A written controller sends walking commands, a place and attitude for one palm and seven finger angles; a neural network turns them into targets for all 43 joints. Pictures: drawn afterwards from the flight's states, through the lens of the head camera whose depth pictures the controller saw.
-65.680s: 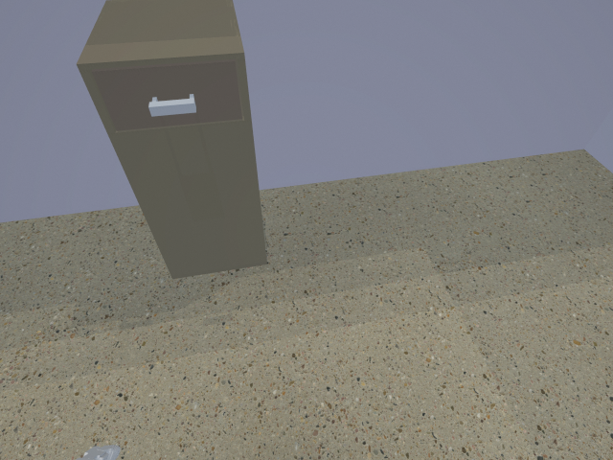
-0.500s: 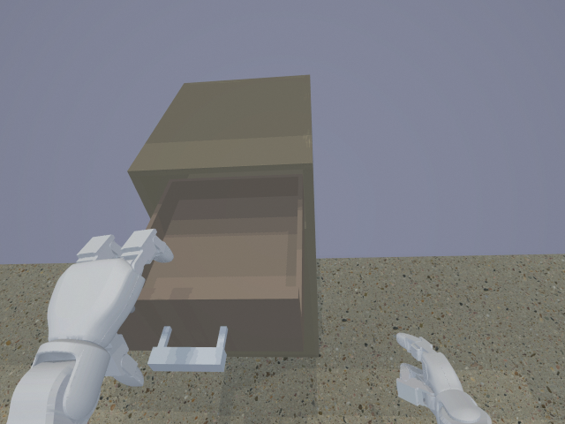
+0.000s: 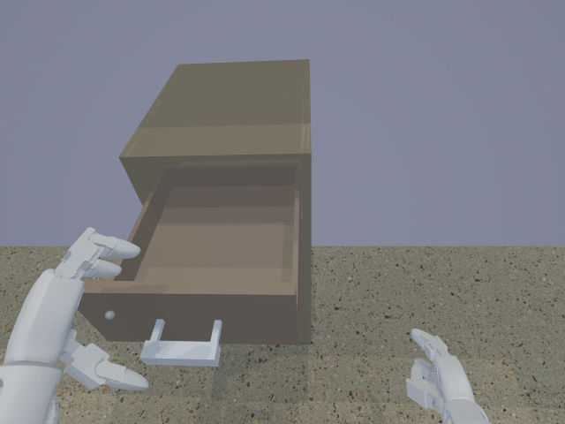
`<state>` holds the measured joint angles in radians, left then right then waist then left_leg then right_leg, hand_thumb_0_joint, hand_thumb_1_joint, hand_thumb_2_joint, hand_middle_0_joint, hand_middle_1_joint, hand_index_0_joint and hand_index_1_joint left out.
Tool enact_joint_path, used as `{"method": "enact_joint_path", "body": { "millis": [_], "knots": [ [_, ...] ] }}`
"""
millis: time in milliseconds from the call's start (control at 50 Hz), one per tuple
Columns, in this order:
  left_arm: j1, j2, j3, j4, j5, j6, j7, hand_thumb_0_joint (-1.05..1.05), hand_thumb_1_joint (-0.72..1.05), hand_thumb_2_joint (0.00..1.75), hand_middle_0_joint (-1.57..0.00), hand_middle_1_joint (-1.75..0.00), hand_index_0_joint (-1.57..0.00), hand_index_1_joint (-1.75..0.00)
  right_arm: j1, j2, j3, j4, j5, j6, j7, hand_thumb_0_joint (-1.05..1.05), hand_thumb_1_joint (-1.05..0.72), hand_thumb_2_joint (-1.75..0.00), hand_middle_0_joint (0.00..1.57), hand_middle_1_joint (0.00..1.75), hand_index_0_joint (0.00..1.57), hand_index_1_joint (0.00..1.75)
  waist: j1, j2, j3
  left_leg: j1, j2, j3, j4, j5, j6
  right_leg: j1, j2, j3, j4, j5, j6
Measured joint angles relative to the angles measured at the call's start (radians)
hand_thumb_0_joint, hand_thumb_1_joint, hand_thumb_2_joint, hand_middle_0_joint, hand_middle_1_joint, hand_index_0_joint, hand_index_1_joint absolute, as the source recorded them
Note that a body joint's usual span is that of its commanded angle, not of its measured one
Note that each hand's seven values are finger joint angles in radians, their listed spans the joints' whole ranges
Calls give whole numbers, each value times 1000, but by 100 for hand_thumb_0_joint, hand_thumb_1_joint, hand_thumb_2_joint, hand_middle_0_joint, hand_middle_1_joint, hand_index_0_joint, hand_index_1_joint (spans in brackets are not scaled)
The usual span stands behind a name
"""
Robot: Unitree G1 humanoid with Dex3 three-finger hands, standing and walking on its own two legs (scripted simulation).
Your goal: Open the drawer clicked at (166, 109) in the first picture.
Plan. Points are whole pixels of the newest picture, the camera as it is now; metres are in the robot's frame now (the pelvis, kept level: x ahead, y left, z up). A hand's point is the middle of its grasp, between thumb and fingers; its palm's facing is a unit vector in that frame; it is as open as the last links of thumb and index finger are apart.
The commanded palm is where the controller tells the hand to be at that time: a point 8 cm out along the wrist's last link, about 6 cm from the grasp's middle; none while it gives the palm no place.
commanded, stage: draw the hand back to the body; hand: left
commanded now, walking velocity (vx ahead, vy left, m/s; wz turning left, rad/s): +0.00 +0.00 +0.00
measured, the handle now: (184, 339) +0.23 +0.19 -0.01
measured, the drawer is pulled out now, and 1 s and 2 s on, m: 0.29 0.29 0.29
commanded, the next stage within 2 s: step back with the hand held close in 0.90 s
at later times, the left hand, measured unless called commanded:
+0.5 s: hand (93, 291) +0.20 +0.23 +0.17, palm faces +0.36 -0.85 -0.39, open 10.4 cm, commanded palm +0.15 +0.28 +0.18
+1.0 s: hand (94, 297) +0.20 +0.23 +0.16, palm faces +0.40 -0.83 -0.39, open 7.5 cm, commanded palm +0.14 +0.27 +0.18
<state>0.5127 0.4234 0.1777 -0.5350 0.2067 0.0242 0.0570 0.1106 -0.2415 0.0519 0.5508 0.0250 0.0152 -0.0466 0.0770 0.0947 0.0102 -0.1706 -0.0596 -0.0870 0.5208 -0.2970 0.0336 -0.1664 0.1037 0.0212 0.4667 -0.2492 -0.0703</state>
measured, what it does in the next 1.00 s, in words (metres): stands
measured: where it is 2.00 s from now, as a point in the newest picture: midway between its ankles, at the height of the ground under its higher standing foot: outside the picture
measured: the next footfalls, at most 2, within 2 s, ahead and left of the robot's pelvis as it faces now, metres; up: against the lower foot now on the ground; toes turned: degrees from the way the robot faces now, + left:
none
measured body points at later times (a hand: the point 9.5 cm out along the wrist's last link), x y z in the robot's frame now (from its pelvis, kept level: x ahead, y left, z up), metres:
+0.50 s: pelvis +0.02 +0.00 +0.00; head +0.01 -0.02 +0.45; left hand +0.18 +0.28 +0.19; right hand +0.22 -0.21 -0.08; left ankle -0.01 +0.10 -0.74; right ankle +0.00 -0.08 -0.74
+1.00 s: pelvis +0.02 -0.01 +0.00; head +0.00 -0.03 +0.45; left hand +0.17 +0.27 +0.18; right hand +0.22 -0.21 -0.08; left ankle -0.01 +0.10 -0.74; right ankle +0.00 -0.08 -0.74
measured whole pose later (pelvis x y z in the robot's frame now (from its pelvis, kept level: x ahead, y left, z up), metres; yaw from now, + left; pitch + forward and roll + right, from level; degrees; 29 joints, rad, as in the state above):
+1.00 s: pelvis +0.02 -0.01 +0.00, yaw +2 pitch -2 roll +0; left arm 0.54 0.34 0.29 -0.46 -0.09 -0.11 0.10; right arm 0.18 -0.21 0.03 0.63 0.03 -0.10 -0.06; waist 0.05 0.06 -0.03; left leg -0.14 -0.06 -0.12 0.48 -0.30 0.02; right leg -0.14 0.10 -0.01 0.43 -0.26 -0.08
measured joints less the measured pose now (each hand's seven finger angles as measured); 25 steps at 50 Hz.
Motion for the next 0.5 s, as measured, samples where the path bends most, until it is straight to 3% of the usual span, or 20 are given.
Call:
{"method": "enact_joint_path", "body": {
  "millis": [40,80,120,240,500],
  "knots": [
    [11,-48,10,-11,-136,-42,14,-1,-44,32,-31,-117,-32,-117,27,21,6,4,-6,-53,-20,1,-91,-90,20,30,20,30,-8,-21,4,13,-1,-6,-10,2,-1,14,-2,-5,-10,-1,0],
    [9,-75,15,-19,-204,-80,30,-1,-41,34,-31,-115,-31,-114,53,34,12,17,-12,-95,-30,1,-91,-90,20,30,20,30,-12,-36,1,22,-2,-13,-16,1,-3,26,-3,-11,-19,-3,-2],
    [3,-92,24,-18,-240,-108,39,-1,-36,36,-31,-112,-31,-111,70,43,15,35,-15,-118,-31,1,-91,-90,20,30,20,30,-16,-48,-1,30,-5,-18,-22,0,-3,35,-5,-15,-24,-6,-2],
    [-7,-92,64,3,-279,-136,43,-1,-19,43,-29,-100,-29,-100,87,48,11,79,-16,-139,-19,1,-90,-90,20,30,21,30,-25,-54,-8,40,-7,-19,-36,-1,-1,44,-9,-14,-34,-9,-1],
    [34,-74,95,30,-291,-129,36,0,25,62,-26,-72,-26,-72,66,30,-21,83,-4,-124,-19,1,-90,-90,20,30,21,30,-30,-38,-27,33,-12,-17,-51,3,2,33,-15,-12,-40,-12,3]
  ]
}}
